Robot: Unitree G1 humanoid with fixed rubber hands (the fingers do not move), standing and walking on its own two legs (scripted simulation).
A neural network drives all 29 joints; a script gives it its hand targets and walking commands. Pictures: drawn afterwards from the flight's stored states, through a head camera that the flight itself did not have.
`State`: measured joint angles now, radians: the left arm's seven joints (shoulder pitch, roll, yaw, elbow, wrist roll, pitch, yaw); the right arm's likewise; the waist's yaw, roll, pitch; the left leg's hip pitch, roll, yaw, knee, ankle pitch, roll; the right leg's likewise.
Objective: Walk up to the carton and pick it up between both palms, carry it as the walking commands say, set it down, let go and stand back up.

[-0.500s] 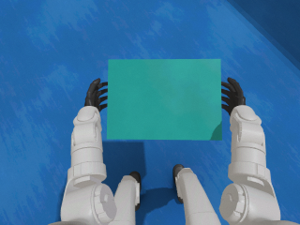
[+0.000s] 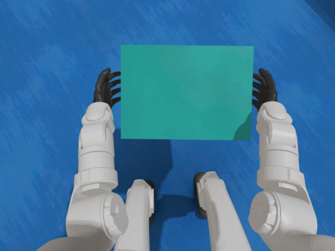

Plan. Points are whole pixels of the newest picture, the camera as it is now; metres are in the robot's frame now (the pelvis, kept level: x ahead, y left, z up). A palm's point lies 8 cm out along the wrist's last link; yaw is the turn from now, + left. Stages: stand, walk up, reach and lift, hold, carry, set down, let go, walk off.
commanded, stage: set down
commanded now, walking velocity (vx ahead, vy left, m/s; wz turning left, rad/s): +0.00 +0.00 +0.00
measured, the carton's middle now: (183, 96) +0.46 -0.05 -0.16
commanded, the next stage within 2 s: none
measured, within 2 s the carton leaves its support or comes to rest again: neither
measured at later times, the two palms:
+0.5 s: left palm (113, 103) +0.46 +0.14 -0.17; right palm (250, 102) +0.43 -0.23 -0.17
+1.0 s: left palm (123, 104) +0.49 +0.14 -0.26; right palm (241, 104) +0.45 -0.24 -0.26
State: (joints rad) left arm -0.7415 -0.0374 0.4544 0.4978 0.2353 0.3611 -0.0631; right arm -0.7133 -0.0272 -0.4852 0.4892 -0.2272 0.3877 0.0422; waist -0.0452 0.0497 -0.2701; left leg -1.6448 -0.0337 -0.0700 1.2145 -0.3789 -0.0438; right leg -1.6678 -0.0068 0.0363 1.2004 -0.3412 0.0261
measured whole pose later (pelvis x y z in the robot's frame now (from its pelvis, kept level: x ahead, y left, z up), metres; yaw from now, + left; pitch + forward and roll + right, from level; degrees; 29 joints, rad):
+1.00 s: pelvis -0.04 +0.00 -0.15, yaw +1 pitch +53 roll +1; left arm -1.10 0.13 0.39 0.68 0.10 0.33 0.04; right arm -1.06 -0.21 -0.43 0.66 -0.13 0.37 0.06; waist -0.05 0.05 -0.16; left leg -2.19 -0.07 -0.07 1.75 -0.48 -0.06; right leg -2.22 0.01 0.06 1.73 -0.44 0.04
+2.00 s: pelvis -0.04 +0.00 -0.24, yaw +1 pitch +43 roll +1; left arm -1.36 0.29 0.17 0.98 -0.11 0.19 0.16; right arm -1.32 -0.38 -0.24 0.96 0.08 0.21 -0.03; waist -0.07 0.04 0.20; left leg -2.31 -0.10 -0.07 2.13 -0.58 -0.09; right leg -2.34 0.01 0.06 2.12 -0.53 0.05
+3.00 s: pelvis -0.03 +0.00 -0.25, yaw +1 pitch +40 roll +1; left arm -1.40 0.28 0.27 1.04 -0.03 0.15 0.07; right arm -1.37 -0.40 -0.28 1.07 0.05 0.17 0.03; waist -0.07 0.04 0.28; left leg -2.28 -0.11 -0.07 2.18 -0.60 -0.09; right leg -2.31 0.01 0.06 2.17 -0.56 0.04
